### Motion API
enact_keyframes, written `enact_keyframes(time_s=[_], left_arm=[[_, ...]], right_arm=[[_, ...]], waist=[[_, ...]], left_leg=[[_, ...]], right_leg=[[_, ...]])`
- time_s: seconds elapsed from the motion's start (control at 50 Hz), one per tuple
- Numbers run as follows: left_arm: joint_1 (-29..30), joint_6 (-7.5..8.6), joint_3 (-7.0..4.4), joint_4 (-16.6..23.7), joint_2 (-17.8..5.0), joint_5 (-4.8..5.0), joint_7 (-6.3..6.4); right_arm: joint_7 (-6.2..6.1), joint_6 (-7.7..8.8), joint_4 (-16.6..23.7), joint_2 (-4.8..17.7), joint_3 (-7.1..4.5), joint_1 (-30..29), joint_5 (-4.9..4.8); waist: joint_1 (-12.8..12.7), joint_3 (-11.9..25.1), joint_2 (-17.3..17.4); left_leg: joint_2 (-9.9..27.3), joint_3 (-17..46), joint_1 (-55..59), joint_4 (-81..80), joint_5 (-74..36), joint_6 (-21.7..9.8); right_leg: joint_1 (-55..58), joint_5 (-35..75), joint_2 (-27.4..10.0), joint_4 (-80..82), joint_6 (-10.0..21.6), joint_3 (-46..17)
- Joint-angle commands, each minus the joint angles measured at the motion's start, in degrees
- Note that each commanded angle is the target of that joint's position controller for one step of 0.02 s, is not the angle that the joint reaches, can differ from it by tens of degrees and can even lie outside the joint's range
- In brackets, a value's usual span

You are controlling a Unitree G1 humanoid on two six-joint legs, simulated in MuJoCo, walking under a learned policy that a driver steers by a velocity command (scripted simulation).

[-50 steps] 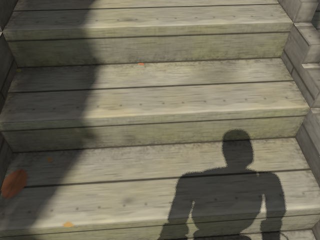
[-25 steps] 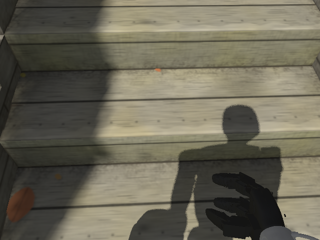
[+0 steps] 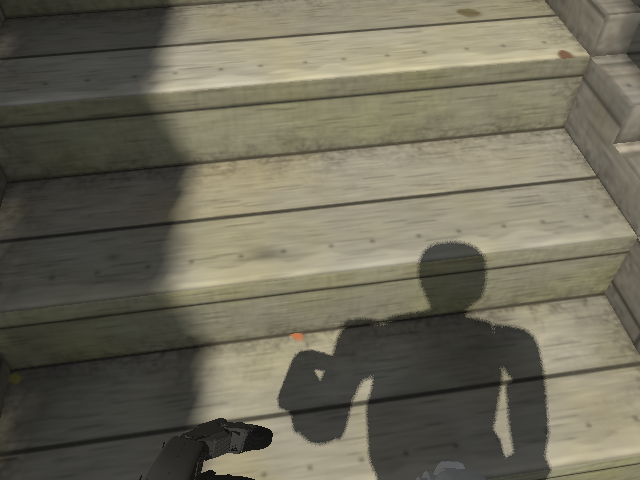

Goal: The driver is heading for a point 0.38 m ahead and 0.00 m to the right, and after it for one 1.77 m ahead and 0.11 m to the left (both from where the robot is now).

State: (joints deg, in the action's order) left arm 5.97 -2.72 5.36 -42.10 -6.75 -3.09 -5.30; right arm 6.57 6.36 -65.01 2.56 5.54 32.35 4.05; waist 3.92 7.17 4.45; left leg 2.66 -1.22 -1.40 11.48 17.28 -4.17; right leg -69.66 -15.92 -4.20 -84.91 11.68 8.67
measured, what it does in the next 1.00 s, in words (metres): climbs: right foot 0.16 m higher, then left foot 0.16 m higher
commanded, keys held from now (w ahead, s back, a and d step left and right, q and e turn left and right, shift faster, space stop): w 1.00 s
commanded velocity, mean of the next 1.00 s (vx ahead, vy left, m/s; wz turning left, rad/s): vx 0.50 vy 0.00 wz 0.00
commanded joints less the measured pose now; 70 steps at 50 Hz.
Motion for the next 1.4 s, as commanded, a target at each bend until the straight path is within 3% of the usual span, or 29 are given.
enact_keyframes(time_s=[0.02, 0.04, 0.06, 0.1, 0.12, 0.14, 0.2, 0.24, 0.3, 0.38, 0.42, 0.46, 0.5, 0.52, 0.56, 0.58, 0.6, 0.68, 0.74, 0.92, 0.98, 1.02, 1.1, 1.12, 1.2, 1.24, 1.3, 1.36, 1.4], left_arm=[[4.4, 1.65, -2.49, 5.41, -6.17, 0.62, -1.44], [-3.12, 2.74, -3.56, 3.17, -7.36, 0.55, -0.67], [-13.17, 3.08, -3.96, -0.91, -8.76, 1.83, -0.01], [-38.45, 1.67, -7.04, -11.17, -15.14, -1.03, 1.82], [-39.94, 4.1, -8.52, -12.8, -17.04, -0.63, 3.03], [-33.82, 5.75, -8.74, -14.24, -16.24, 0.48, 3.38], [-15.97, 6.61, -5.4, -16.45, -2.02, 0.35, 1.1], [-13.04, 8.27, -4.71, -17.25, 0.78, -0.33, 1.11], [-17.91, 9.64, -5.16, -18.38, -1.51, -2.46, 2.15], [-30.9, 9.06, -4.65, -24.22, -3.96, -5.85, 1.61], [-27.24, 8.86, -4.84, -20.12, -6.01, -4.5, 0.01], [-27.88, 9.18, -4.5, -16.63, -8.49, -0.21, -1.33], [-27.72, 9.93, -7.5, -16.64, -20.07, 0.89, -1.55], [-29.56, 10.08, -8.47, -18.5, -20.27, 1.31, -1.09], [-42.38, 9.93, -6.56, -23.06, -7.17, -3.56, -2.43], [-33.37, 8.62, -6.56, -21.21, -4.07, -1.8, -3.72], [-27.62, 9.08, -7.32, -19.31, -3.57, 0.99, -2.69], [-20.27, 8.16, -6.53, -16.39, -2.52, 1.36, 3.01], [-20.08, 5.68, -4.8, -14.62, -0.04, 1.2, 3.16], [4.41, 5.39, -2.11, -2.42, -4.98, 2.64, 4.51], [18.52, 2.45, -2.13, 1.95, -3.22, 1.09, 3.4], [12.7, 1.57, -1.63, 0.08, 0.77, -0.1, 0.54], [0.33, 3.05, -4.05, -1.14, -3.27, 0.55, -0.41], [-3.84, 3.67, -3.91, -2.56, -2.99, 2.34, 0.25], [-29.27, 3.34, -9.33, -12.25, -14.44, -0.54, 3.73], [-23.65, 5.21, -8.53, -15.79, -11.11, 0.55, 2.79], [-16.42, 6.14, -5.03, -17.97, -0.08, -0.91, 0.98], [-15.3, 7.81, -4.98, -17.68, 1.3, -0.51, 1.7], [-20.99, 7.81, -4.73, -19.32, 0.41, -2.77, 2.37]], right_arm=[[0.78, 1.66, 2.17, 19.41, -4.59, 0.19, -3.1], [0.79, 1.8, 1.91, 21.01, -5.65, -1.42, -2.85], [1.37, 2.2, -0.12, 14.1, -4.72, 8.3, 1.54], [2.49, -0.47, -0.1, 9.59, -6.13, -1.0, -0.07], [1.82, -0.66, 0.61, 9.56, -7.11, -3.0, -1.8], [0.75, -0.24, 3.11, 9.56, -7.5, -8.68, -2.2], [-1.81, -2.2, 8.21, 6.89, -6.05, -15.25, -2.47], [-2.16, -4.24, 8.04, 5.6, -5.27, -12.0, -1.33], [-1.47, -4.63, 9.68, 5.88, -4.17, -18.17, -2.43], [-4.64, -4.28, 20.26, 8.46, -2.0, -37.45, -2.48], [-4.32, -5.61, 21.8, 10.8, -2.23, -42.99, -2.37], [-2.11, -6.71, 21.82, 8.43, -2.44, -42.36, -1.32], [-1.06, -6.3, 22.18, 10.38, -3.42, -36.15, -3.83], [-1.28, -5.63, 22.2, 13.16, -4.53, -32.55, -3.78], [-1.97, -5.15, 13.96, 18.09, -5.77, -9.63, -3.42], [-3.41, -5.89, 8.93, 21.7, -7.41, 5.15, -0.44], [-4.09, -3.74, 6.83, 19.21, -7.15, 3.45, -0.3], [-3.83, -2.15, 5.82, 3.27, -3.49, -19.16, -1.99], [-3.12, -0.87, 3.17, 2.03, -2.85, -20.41, -0.35], [-2.32, -0.34, -4.35, 3.15, -1.93, 1.19, 4.92], [-0.38, -0.98, -2.4, 3.67, -1.94, 1.91, 1.96], [-0.34, -0.75, -0.23, 7.17, -2.29, -1.14, -1.26], [0.78, 1.24, -1.72, 16.22, -5.78, 2.38, -1.89], [0.6, 1.85, -3.74, 12.02, -5.66, 9.46, 0.51], [1.69, -0.18, -0.8, 8.34, -8.33, -2.42, -2.05], [0.11, 0.62, 1.74, 6.75, -8.16, -8.12, -3.72], [-2.82, -2.08, 6.58, 5.87, -6.43, -13.5, -3.4], [-1.92, -4.1, 7.83, 4.12, -5.14, -13.97, -2.25], [-1.51, -4.27, 9.74, 3.71, -4.04, -18.68, -2.47]], waist=[[-7.37, -0.8, 6.75], [-8.98, 3.33, 8.3], [-7.13, 18.63, -1.32], [-17.66, 15.56, -18.13], [-16.61, 7.31, -13.37], [-12.99, -0.14, -14.08], [-2.36, 0.7, 1.42], [2.24, -0.82, -0.91], [0.63, -4.09, -7.25], [-2.52, -3.77, 0.64], [-3.41, -4.28, -4.77], [-3.33, -5.9, -11.8], [1.81, -1.19, -13.2], [2.45, 1.88, -13.06], [2.6, 21.38, -0.22], [8.8, 16.66, 6.9], [7.41, 5.79, 10.05], [-4.6, 0.21, -5.34], [-8.81, -1.57, -5.87], [-2.15, -5.46, -6.51], [1.32, -7.37, 0.0], [-2.26, -5.39, 3.1], [-6.12, 3.94, 7.38], [-3.92, 11.57, 0.86], [-14.77, 9.67, -15.38], [-9.34, 1.11, -11.95], [-2.53, 3.09, 0.7], [0.88, -1.45, -4.04], [-1.57, -3.0, -8.54]], left_leg=[[11.53, 2.18, 3.12, 5.27, -93.4, -11.6], [11.69, 1.35, 3.6, 12.29, -99.11, -9.34], [9.99, 4.41, -16.8, 24.3, -90.82, -6.07], [-6.69, 11.15, -39.95, 64.27, -18.86, -2.52], [-6.67, 20.81, -50.24, 86.85, -21.03, -2.65], [-7.41, 20.86, -57.33, 99.87, -21.83, -3.23], [-7.0, 19.78, -65.76, 111.1, -19.46, -9.13], [-3.8, 15.26, -68.1, 107.34, -17.42, -9.73], [-0.7, 6.69, -71.15, 120.2, -5.2, -7.82], [4.88, 7.76, -86.12, 99.75, -8.32, -10.94], [7.2, 0.06, -69.2, 81.91, -7.72, -8.23], [2.76, -5.86, -46.53, 77.06, -0.76, -3.27], [-4.29, -9.44, -38.74, 63.77, -3.26, -0.96], [-7.78, -11.45, -36.65, 50.99, -0.04, -2.12], [4.25, 21.47, 2.0, 36.62, -11.73, -16.53], [10.96, 47.75, 6.3, 15.69, 12.85, -17.79], [10.23, 49.67, -1.53, 13.22, 30.2, -13.06], [10.24, 31.77, -24.75, 14.99, 12.72, -10.83], [6.07, 15.98, -25.44, 12.45, -0.71, -7.78], [9.15, 9.88, -6.92, 2.19, -1.86, -8.09], [10.6, 6.09, -21.64, -10.48, -6.42, -10.61], [10.85, 1.2, -20.4, -7.9, -30.47, -11.61], [10.95, -2.85, 2.71, 9.84, -89.17, -8.74], [9.58, -0.35, -11.56, 15.82, -82.36, -5.88], [-4.72, 17.1, -40.11, 78.64, -16.14, 0.22], [-8.33, 20.15, -54.69, 105.91, -18.72, -3.8], [-5.41, 17.59, -64.14, 106.48, -20.84, -8.34], [-1.54, 11.2, -66.97, 103.88, -12.07, -8.38], [-0.5, 5.86, -72.71, 117.77, -7.58, -8.59]], right_leg=[[24.93, -4.76, 8.55, 20.66, -3.23, 6.34], [34.36, -2.58, 9.01, 25.45, -2.0, 3.7], [64.91, 18.63, 2.23, 18.63, 5.71, -12.23], [73.07, -2.69, -9.74, 55.07, 13.54, -51.96], [66.76, -17.35, -10.64, 59.42, 9.12, -58.41], [59.82, -14.56, -9.3, 58.22, 7.9, -50.9], [51.73, 10.55, -9.08, 57.86, 4.25, -32.81], [47.8, 9.73, -4.47, 60.64, 2.05, -18.62], [43.29, 7.22, -4.7, 67.64, 3.97, -13.57], [59.49, 3.97, -8.1, 69.78, -0.42, -14.63], [47.77, 3.3, -7.2, 79.44, 0.73, -9.96], [36.03, 14.71, -9.2, 83.89, 3.26, -9.28], [51.07, 70.48, -11.43, 74.09, 5.75, -7.12], [63.02, 84.14, -10.07, 65.85, 3.29, -4.65], [42.14, 51.99, -2.13, 32.1, -2.62, -7.9], [23.6, 11.45, 7.31, 12.97, -3.67, -15.52], [10.81, 15.41, 7.49, -5.71, -2.61, -23.95], [6.64, 21.66, 3.62, -26.14, 1.4, -23.79], [-1.63, 20.54, 2.75, -30.07, 3.25, -21.48], [-21.44, 10.9, -4.25, -22.21, 4.74, -10.29], [0.39, 6.0, -4.84, -4.78, 2.09, -4.36], [14.69, 2.24, -0.97, -0.1, 0.26, 1.0], [32.32, 4.05, 5.67, 16.95, 0.29, 1.59], [50.55, 8.35, 2.92, 16.13, 2.86, -8.27], [61.17, -13.14, -10.43, 58.29, 7.68, -52.37], [53.92, -3.95, -11.23, 59.64, 5.72, -44.79], [53.25, 16.92, -11.37, 58.16, 2.41, -27.89], [47.34, 5.22, -5.96, 63.76, 1.21, -13.83], [47.62, 2.05, -5.45, 67.47, 2.25, -13.73]])
Velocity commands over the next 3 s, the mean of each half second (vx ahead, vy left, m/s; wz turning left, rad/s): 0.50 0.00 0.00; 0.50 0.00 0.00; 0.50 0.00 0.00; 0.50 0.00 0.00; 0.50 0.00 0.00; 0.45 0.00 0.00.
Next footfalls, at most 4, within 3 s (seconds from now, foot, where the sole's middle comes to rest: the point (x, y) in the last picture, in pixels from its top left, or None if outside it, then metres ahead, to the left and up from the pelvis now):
0.02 right None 0.20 -0.12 -0.62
0.52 left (228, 436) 0.49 0.15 -0.46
1.08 right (353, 214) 0.81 -0.08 -0.30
1.68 left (207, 49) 1.10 0.17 -0.14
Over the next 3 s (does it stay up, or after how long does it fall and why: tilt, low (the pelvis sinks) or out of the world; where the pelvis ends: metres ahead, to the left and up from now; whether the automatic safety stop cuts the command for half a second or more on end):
stays up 1.62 0.09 0.80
